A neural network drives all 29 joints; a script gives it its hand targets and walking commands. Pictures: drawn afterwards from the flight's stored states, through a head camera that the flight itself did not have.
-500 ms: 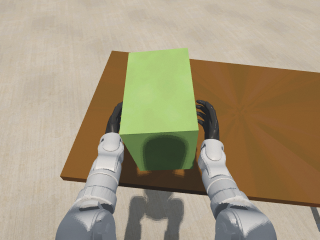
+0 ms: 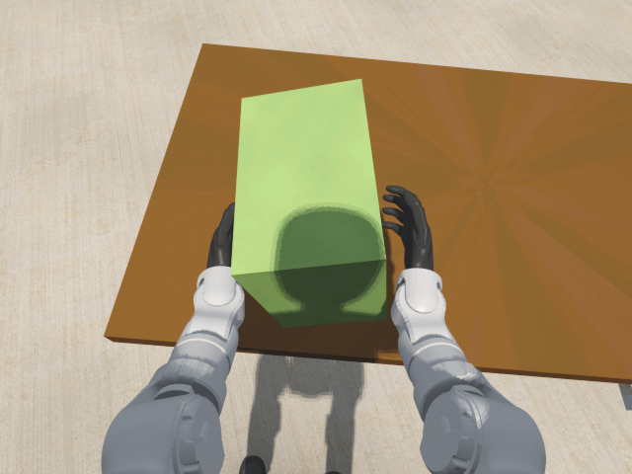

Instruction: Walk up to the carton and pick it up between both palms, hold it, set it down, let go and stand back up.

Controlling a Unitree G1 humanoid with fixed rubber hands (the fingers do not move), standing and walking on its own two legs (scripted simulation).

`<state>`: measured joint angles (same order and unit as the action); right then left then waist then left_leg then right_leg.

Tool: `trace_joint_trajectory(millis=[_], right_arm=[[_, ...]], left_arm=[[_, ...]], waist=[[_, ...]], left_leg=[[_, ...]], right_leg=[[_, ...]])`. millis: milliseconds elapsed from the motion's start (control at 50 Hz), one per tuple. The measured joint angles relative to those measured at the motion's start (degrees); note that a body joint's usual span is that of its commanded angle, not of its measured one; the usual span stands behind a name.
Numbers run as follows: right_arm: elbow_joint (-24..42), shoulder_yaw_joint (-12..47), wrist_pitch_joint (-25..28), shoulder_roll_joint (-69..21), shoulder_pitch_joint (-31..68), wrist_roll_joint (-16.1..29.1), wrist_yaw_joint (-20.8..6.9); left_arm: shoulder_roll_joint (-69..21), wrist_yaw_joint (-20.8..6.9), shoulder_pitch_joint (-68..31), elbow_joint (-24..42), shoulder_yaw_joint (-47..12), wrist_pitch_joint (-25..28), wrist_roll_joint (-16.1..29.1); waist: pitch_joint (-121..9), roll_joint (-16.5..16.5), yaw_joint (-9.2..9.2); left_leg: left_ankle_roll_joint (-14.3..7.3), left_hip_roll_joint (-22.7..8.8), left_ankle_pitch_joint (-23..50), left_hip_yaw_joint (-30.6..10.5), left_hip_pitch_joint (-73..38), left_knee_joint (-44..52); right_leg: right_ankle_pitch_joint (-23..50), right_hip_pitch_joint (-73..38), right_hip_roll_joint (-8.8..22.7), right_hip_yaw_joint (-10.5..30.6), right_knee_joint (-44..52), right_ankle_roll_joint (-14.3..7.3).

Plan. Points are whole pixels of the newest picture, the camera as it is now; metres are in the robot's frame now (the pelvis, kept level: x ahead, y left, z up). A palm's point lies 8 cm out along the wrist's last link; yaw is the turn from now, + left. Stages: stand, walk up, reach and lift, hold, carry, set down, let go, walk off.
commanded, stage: set down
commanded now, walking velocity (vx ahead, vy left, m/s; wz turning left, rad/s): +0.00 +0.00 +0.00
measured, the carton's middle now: (318, 216) +0.45 +0.01 -0.02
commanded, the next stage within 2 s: none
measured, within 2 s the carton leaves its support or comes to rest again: rests again in 1.54 s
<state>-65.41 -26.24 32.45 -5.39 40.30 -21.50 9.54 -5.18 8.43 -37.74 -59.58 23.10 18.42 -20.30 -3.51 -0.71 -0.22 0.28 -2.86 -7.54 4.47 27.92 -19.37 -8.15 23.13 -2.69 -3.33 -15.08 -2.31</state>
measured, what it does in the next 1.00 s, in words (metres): lowers itself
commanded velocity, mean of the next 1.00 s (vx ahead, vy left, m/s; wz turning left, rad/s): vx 0.00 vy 0.00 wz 0.00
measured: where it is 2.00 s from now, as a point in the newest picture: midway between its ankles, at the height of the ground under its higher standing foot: outside the picture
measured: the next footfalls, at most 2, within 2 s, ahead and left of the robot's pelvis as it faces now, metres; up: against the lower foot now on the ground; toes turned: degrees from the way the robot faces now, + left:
none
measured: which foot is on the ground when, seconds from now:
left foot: down 0.00-1.00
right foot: down 0.00-1.00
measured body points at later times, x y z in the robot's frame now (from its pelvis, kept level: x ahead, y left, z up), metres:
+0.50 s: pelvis +0.01 +0.01 -0.02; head +0.16 +0.01 +0.40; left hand +0.40 +0.14 -0.08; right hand +0.42 -0.12 -0.06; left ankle +0.00 +0.12 -0.74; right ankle -0.03 -0.09 -0.74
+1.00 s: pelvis -0.02 +0.02 -0.06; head +0.12 +0.01 +0.37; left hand +0.40 +0.13 -0.09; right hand +0.41 -0.13 -0.08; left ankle +0.00 +0.12 -0.74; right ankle -0.03 -0.09 -0.74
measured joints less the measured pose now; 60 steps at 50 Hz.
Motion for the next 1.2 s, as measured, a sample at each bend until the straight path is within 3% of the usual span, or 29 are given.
trace_joint_trajectory(millis=[380,500,760,1000,1200], right_arm=[[-6.23,-1.8,3.94,2.35,3.04,-2.46,0.29],[-7.48,-2.28,5.53,3.38,3.28,-1.72,-0.53],[-14.06,-1.77,3.71,5.92,8.47,2.0,-1.57],[-18.58,-3.11,1.77,7.35,11.77,3.07,-2.5],[-21.6,-0.84,0.67,8.59,13.41,5.39,-3.96]], left_arm=[[1.66,2.85,-3.55,-10.59,-2.23,8.29,5.76],[1.14,3.38,-4.6,-13.01,-3.09,12.04,8.96],[2.51,3.46,-11.01,-23.34,-2.06,16.87,13.98],[4.31,1.81,-14.96,-30.03,-2.35,17.97,16.79],[6.1,1.28,-17.24,-30.89,-4.08,16.03,17.66]], waist=[[-5.43,2.92,-0.67],[-7.47,3.38,-0.9],[-10.04,3.36,-1.36],[-12.06,3.09,-0.79],[-11.65,2.49,-0.55]], left_leg=[[-0.64,-0.52,-3.02,-0.6,15.82,-7.63],[-0.92,-0.6,-4.14,-0.56,20.75,-11.04],[-1.79,-0.58,-6.34,1.1,27.63,-18.14],[-2.0,-0.68,-10.06,0.91,32.43,-26.81],[-1.92,-1.14,-11.42,0.7,33.85,-30.28]], right_leg=[[-2.04,15.42,-0.02,-0.69,-6.98,0.67],[-3.42,20.47,0.15,-0.7,-10.61,0.73],[-6.88,29.06,0.86,0.83,-20.27,1.06],[-11.17,34.14,1.32,0.69,-29.78,1.11],[-12.42,35.46,1.07,0.55,-33.03,0.98]])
